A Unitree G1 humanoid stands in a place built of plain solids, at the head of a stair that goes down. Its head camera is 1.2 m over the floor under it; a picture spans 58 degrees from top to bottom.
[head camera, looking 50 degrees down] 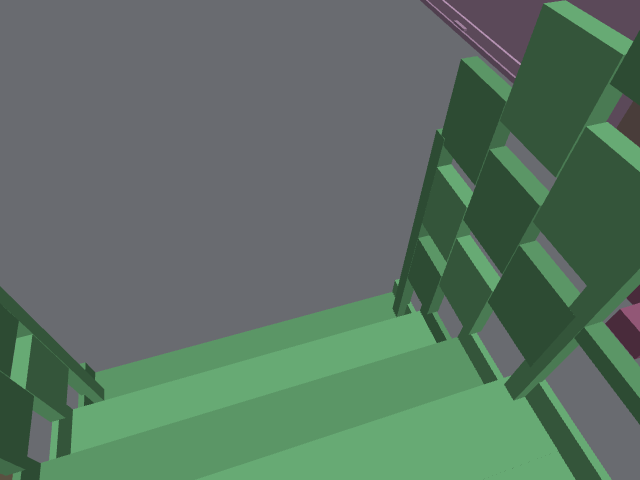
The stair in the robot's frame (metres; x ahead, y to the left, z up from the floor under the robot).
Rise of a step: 0.19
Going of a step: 0.23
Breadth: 1.40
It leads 17 degrees to the left of straight ahead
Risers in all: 4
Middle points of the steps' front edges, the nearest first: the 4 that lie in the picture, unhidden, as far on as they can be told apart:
0.30 0.10 0.00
0.52 0.17 -0.18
0.73 0.23 -0.37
0.95 0.30 -0.56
